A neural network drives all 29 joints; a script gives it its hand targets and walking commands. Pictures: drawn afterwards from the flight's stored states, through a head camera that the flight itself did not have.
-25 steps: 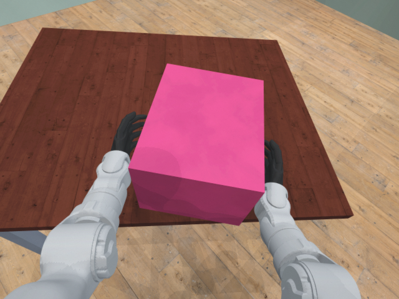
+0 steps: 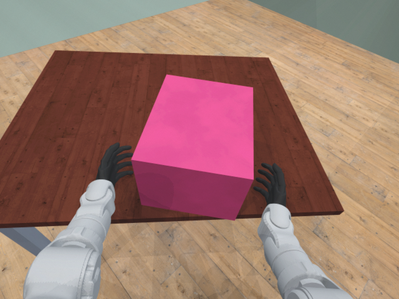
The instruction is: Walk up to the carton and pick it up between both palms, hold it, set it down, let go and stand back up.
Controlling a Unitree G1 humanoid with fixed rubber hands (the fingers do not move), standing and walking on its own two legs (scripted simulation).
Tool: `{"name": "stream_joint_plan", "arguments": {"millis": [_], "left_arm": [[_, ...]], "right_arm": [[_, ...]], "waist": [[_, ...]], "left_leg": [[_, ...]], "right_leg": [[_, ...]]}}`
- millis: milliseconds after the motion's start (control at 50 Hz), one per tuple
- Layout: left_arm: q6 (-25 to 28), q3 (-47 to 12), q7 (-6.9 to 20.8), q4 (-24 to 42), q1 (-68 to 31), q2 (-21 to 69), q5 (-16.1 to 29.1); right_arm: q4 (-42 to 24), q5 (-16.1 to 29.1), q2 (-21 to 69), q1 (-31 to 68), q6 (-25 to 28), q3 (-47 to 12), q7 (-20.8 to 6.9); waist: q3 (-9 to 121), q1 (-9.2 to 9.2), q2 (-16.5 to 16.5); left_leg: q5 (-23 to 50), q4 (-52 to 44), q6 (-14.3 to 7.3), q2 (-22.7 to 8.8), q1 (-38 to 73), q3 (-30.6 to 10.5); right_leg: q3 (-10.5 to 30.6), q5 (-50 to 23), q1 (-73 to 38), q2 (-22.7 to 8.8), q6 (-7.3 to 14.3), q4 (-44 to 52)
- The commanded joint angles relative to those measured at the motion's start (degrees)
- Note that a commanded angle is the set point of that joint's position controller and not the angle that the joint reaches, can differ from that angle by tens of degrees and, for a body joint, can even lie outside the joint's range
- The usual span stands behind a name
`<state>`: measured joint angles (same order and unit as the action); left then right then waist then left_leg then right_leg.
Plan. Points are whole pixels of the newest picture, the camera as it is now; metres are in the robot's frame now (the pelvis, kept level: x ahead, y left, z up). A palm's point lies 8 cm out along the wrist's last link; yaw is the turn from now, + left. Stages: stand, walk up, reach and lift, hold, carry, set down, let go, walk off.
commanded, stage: set down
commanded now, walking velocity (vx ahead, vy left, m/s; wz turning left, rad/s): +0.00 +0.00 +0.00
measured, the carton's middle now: (199, 144) +0.48 +0.00 +0.02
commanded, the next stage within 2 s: none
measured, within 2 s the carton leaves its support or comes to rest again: neither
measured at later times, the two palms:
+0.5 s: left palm (94, 187) +0.36 +0.22 +0.02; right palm (284, 217) +0.29 -0.17 +0.01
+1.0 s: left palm (69, 229) +0.27 +0.25 +0.01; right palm (302, 249) +0.23 -0.18 +0.02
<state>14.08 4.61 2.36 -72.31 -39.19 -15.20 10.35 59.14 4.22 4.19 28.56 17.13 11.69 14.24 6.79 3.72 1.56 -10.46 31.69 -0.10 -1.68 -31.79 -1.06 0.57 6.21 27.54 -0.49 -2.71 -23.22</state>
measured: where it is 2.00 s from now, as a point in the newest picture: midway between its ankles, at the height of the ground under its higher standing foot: outside the picture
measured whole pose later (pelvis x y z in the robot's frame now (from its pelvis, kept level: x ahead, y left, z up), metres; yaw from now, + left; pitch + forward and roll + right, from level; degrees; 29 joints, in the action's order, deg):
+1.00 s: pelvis +0.01 +0.00 +0.00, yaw +1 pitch -5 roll -2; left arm -0.1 3.3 6.5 -27.8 -2.8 -19.0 12.3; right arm 15.6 6.7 4.2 -9.2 3.2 3.9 15.8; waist -1.9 0.5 1.6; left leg -14.0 31.4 -0.1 -1.7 -12.5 -1.1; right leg 0.6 9.9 8.5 -0.5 -2.7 -23.3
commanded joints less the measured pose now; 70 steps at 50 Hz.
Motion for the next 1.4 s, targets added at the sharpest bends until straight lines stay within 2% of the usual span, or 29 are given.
{"name": "stream_joint_plan", "arguments": {"millis": [0, 80, 120, 140, 160, 180, 240, 300, 340, 380, 400, 420, 600, 620, 680, 700, 740, 760, 780, 900, 940, 960, 1040, 1080, 1100, 1220, 1240, 1300, 1380], "left_arm": [[3.95, -7.98, 2.03, 19.28, -17.95, -14.81, 5.46], [2.91, -7.1, 2.89, 23.56, -14.14, -15.7, 4.08], [2.05, -8.17, 3.25, 23.45, -14.83, -15.23, 5.38], [1.67, -7.58, 3.49, 26.44, -10.1, -15.29, 4.97], [1.4, -7.67, 3.68, 27.62, -10.65, -16.01, 5.71], [0.67, -8.02, 3.77, 26.11, -12.94, -16.39, 5.68], [-0.31, -7.86, 4.1, 26.81, -10.14, -16.22, 6.22], [-1.04, -8.06, 3.96, 27.92, -10.68, -16.73, 6.47], [-1.34, -6.75, 4.03, 29.45, -6.17, -16.75, 5.6], [-1.8, -6.62, 4.2, 31.0, -5.66, -16.85, 5.32], [-2.04, -5.28, 4.42, 32.54, -1.6, -16.84, 4.36], [-2.33, -5.26, 4.43, 33.54, -3.65, -16.99, 4.25], [-6.44, -2.18, 5.16, 45.45, 8.87, -17.0, 2.61], [-6.55, -2.57, 5.13, 45.39, 6.84, -17.75, 3.13], [-7.16, -1.97, 4.94, 50.48, 11.82, -17.84, 3.61], [-7.61, -2.23, 5.0, 49.79, 10.77, -18.03, 4.0], [-8.07, -0.96, 4.84, 54.49, 16.68, -18.41, 3.73], [-8.29, -1.18, 5.04, 55.94, 18.91, -18.2, 3.73], [-8.28, -2.02, 4.79, 56.83, 15.4, -18.53, 4.02], [-10.46, -0.67, 5.17, 64.68, 27.27, -18.46, 4.55], [-11.46, -1.07, 5.01, 64.73, 26.13, -18.66, 5.01], [-11.88, -1.0, 5.18, 64.27, 27.35, -18.67, 5.31], [-11.98, -1.59, 4.74, 68.84, 30.16, -18.7, 6.2], [-11.99, -1.95, 4.64, 70.15, 30.55, -18.61, 6.33], [-12.13, -1.47, 4.57, 71.76, 33.64, -18.69, 5.8], [-13.15, -1.4, 4.29, 74.5, 39.65, -17.45, 5.12], [-13.43, -1.37, 4.2, 74.21, 40.79, -17.07, 4.19], [-13.64, -1.35, 3.89, 76.89, 41.66, -16.29, 4.42], [-14.02, -1.43, 3.93, 74.45, 43.15, -15.95, 3.55]], "right_arm": [[-18.74, 2.76, -8.76, 16.11, 0.62, -10.02, 1.65], [-19.86, 3.66, -8.54, 12.09, 0.39, -10.94, 2.2], [-21.15, 3.7, -8.35, 13.63, -0.34, -10.49, 2.2], [-23.25, 4.24, -7.4, 9.33, 0.22, -11.46, 2.41], [-25.37, 4.28, -7.65, 10.14, -0.12, -11.65, 2.57], [-23.52, 4.36, -8.0, 12.17, -1.01, -11.45, 2.48], [-25.94, 3.65, -7.06, 9.55, -1.89, -11.51, 2.4], [-27.89, 3.92, -7.56, 9.94, -2.71, -11.66, 2.24], [-30.33, 3.62, -7.18, 5.54, -2.46, -12.43, 2.39], [-30.98, 4.38, -6.76, 4.69, -2.65, -13.56, 2.29], [-32.49, 4.36, -6.52, 0.29, -2.34, -14.02, 2.31], [-32.3, 4.57, -6.82, 1.55, -2.4, -13.79, 2.39], [-42.8, 4.91, -6.22, -10.84, -2.95, -15.62, 2.81], [-43.4, 4.53, -6.59, -8.79, -3.53, -14.9, 2.74], [-48.23, 4.45, -5.87, -13.93, -4.55, -15.47, 2.48], [-48.71, 4.21, -6.2, -12.96, -5.29, -14.92, 2.51], [-52.09, 4.64, -5.5, -18.54, -5.75, -15.85, 2.38], [-52.94, 4.78, -5.5, -20.67, -6.1, -15.9, 2.5], [-53.42, 4.35, -6.02, -17.59, -6.87, -14.89, 2.37], [-61.01, 4.42, -4.49, -28.67, -10.28, -15.43, 2.52], [-61.72, 4.52, -5.18, -28.05, -12.29, -14.66, 2.34], [-62.68, 4.0, -4.52, -28.79, -13.04, -14.78, 2.39], [-66.81, 4.45, -5.0, -31.85, -16.39, -13.82, 2.15], [-67.75, 4.18, -5.51, -33.06, -17.64, -13.09, 2.19], [-69.03, 4.27, -5.75, -35.29, -18.03, -13.39, 1.93], [-72.85, 4.24, -5.74, -40.52, -19.35, -13.51, 1.23], [-71.92, 4.38, -6.57, -40.71, -19.94, -13.31, 0.75], [-74.77, 4.55, -7.42, -41.51, -20.6, -13.12, -0.1], [-73.36, 3.19, -7.94, -42.2, -21.51, -13.18, -1.11]], "waist": [[26.84, 1.63, -7.85], [24.03, 0.55, -9.73], [21.2, 0.6, -8.82], [20.84, 0.08, -8.7], [21.14, -0.15, -8.1], [17.63, 0.47, -8.82], [14.52, -0.44, -6.97], [14.02, -0.71, -7.76], [14.67, -1.58, -6.57], [13.82, -2.25, -7.97], [13.14, -2.9, -7.01], [13.95, -2.62, -8.38], [9.18, -4.33, -8.69], [8.93, -4.23, -9.09], [7.79, -5.34, -8.98], [7.0, -4.94, -8.55], [6.44, -6.07, -8.69], [6.03, -5.94, -8.17], [5.82, -5.03, -9.69], [1.29, -6.47, -8.66], [-0.41, -6.17, -9.75], [-1.4, -6.54, -8.55], [-3.4, -6.73, -9.95], [-4.82, -6.52, -10.53], [-4.32, -7.32, -10.38], [-6.46, -7.91, -11.0], [-8.29, -8.54, -12.86], [-7.52, -8.93, -12.53], [-9.45, -8.51, -12.78]], "left_leg": [[-0.38, -3.02, 3.67, 3.03, 16.67, 2.21], [1.75, -3.75, 4.19, 2.9, 19.34, 1.85], [-0.69, -4.51, 3.96, 2.65, 18.28, 1.67], [1.5, -4.55, 4.16, 2.71, 20.16, 1.51], [2.29, -4.59, 4.15, 2.93, 20.29, 1.8], [-0.51, -5.15, 4.04, 2.88, 19.48, 1.66], [-2.61, -6.19, 3.46, 2.61, 19.75, 1.7], [-3.26, -6.85, 3.44, 2.2, 20.16, 1.45], [-0.55, -6.55, 3.41, 2.52, 21.46, 1.77], [0.4, -6.21, 3.42, 2.6, 21.78, 1.72], [2.21, -6.5, 3.42, 2.7, 23.55, 1.97], [3.23, -5.98, 3.63, 2.78, 24.18, 2.0], [11.73, -5.66, 4.29, 3.0, 28.69, 2.29], [9.49, -5.87, 4.19, 3.08, 27.11, 2.55], [8.88, -6.63, 3.84, 2.77, 27.38, 2.67], [7.05, -6.74, 3.66, 2.72, 26.23, 2.68], [8.3, -7.39, 3.43, 2.64, 26.93, 2.8], [8.56, -7.49, 3.3, 2.68, 27.45, 2.84], [6.82, -7.49, 3.35, 2.49, 25.99, 2.48], [2.12, -10.33, 2.25, 1.6, 24.37, 3.01], [-1.32, -11.22, 1.93, 1.41, 22.08, 2.96], [-3.12, -11.82, 1.66, 1.31, 21.62, 3.15], [-10.46, -14.72, 0.5, -0.25, 17.28, 2.48], [-10.43, -15.01, 0.56, -0.73, 15.95, 2.4], [-10.93, -15.52, 0.24, -1.29, 15.57, 2.18], [-9.45, -15.84, 0.46, -1.57, 15.43, 3.05], [-9.94, -16.35, 0.66, -1.82, 14.45, 2.93], [-9.3, -17.07, 0.43, -2.06, 13.13, 3.11], [-10.97, -17.69, 0.38, -2.35, 10.95, 3.55]], "right_leg": [[-3.9, -1.15, -15.65, 2.84, 3.06, -1.16], [-3.63, -2.15, -16.36, 2.79, 3.27, -0.23], [-3.54, 0.22, -16.48, 2.79, 3.45, 0.1], [-3.46, -2.26, -18.75, 2.91, 3.34, 0.19], [-3.32, -2.22, -18.94, 2.87, 3.3, 0.66], [-3.36, 0.92, -17.38, 2.75, 3.35, 0.92], [-3.09, 3.12, -18.73, 2.52, 3.46, 1.34], [-3.15, 4.05, -18.59, 2.74, 3.81, 1.37], [-3.08, 2.08, -20.24, 2.62, 3.5, 1.59], [-2.55, 1.87, -20.13, 2.57, 3.59, 1.57], [-2.46, 0.48, -21.49, 2.6, 3.45, 2.04], [-2.57, 0.18, -20.85, 2.69, 3.64, 1.79], [-1.97, -2.37, -21.47, 3.24, 3.75, 3.55], [-1.94, -0.79, -21.19, 3.2, 4.03, 3.43], [-1.65, -0.33, -21.93, 3.02, 4.4, 3.49], [-1.51, 0.46, -21.82, 3.04, 4.4, 3.38], [-1.44, -0.4, -23.33, 2.91, 4.54, 3.39], [-1.25, -0.42, -23.61, 2.86, 4.53, 3.66], [-1.33, 1.13, -22.22, 2.85, 4.58, 3.3], [-0.92, 3.26, -24.61, 2.51, 4.87, 3.94], [-0.8, 5.58, -24.21, 2.55, 5.07, 3.57], [-0.62, 6.81, -24.76, 2.12, 4.88, 3.99], [-0.7, 8.56, -27.4, 2.07, 4.75, 2.79], [-0.7, 8.15, -27.64, 2.1, 4.72, 2.54], [-0.84, 7.47, -29.5, 2.45, 4.64, 2.18], [-0.87, 8.03, -30.36, 2.58, 4.72, 2.57], [-1.04, 8.31, -30.58, 2.84, 4.73, 2.33], [-1.45, 7.88, -32.22, 3.5, 4.73, 1.6], [-1.25, 9.07, -33.89, 3.28, 4.59, 1.09]]}}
